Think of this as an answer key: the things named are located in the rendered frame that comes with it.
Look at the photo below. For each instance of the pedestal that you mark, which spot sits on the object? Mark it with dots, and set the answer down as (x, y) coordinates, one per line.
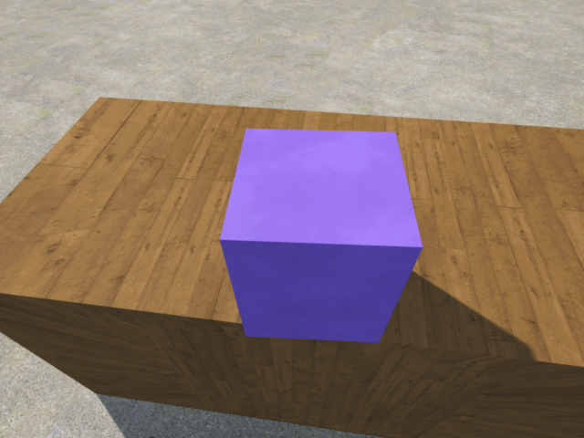
(112, 271)

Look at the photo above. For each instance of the carton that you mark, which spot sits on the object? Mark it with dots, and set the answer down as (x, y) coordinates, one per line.
(320, 235)

